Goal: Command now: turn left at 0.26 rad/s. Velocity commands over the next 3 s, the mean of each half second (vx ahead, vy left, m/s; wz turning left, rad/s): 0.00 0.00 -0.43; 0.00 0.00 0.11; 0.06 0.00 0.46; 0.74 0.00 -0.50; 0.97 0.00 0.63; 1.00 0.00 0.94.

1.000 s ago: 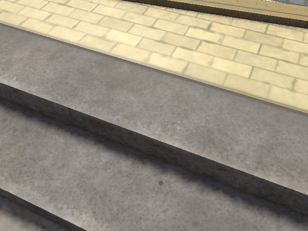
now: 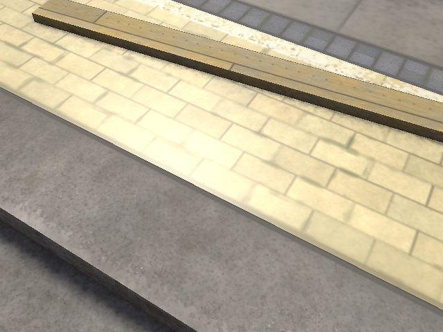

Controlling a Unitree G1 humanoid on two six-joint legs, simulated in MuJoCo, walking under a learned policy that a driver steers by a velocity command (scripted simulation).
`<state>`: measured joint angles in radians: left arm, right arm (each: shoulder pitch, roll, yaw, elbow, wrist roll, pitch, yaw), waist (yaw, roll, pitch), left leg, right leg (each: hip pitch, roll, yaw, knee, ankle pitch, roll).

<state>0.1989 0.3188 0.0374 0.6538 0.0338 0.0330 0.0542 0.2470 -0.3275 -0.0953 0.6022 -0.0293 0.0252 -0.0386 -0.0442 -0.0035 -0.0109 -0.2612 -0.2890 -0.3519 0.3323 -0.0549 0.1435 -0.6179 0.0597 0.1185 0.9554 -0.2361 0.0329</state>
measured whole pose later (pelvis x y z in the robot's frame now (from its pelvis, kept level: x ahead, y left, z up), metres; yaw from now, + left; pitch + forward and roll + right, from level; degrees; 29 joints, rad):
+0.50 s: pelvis +0.08 -0.11 +0.00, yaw -19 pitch +4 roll -1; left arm 0.12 0.28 0.03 0.68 0.02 -0.06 -0.08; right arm 0.24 -0.37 -0.07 0.67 -0.02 -0.08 -0.06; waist -0.07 0.02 -0.02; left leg -0.18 -0.05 -0.06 0.52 -0.36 0.08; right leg -0.35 -0.03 -0.03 0.65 -0.22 0.08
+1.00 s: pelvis +0.13 -0.14 -0.01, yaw -12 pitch +0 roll +1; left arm 0.13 0.26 0.10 0.64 0.05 -0.01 0.02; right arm 0.35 -0.23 -0.05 0.69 -0.01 -0.05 0.03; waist -0.04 -0.03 0.00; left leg -0.32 -0.02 0.04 0.68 -0.28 0.04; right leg -0.11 -0.12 -0.22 0.57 -0.44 0.02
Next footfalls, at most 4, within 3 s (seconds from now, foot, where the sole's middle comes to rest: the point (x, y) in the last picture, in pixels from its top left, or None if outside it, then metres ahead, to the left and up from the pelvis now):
0.20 right None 0.08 -0.22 -0.77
0.50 right None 0.05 -0.24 -0.78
0.80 left None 0.19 -0.04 -0.78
1.74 right None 0.32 -0.38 -0.64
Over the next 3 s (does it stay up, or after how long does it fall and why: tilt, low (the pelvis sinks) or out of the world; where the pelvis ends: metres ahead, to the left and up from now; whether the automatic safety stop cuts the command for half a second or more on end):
stays up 1.16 -0.44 0.10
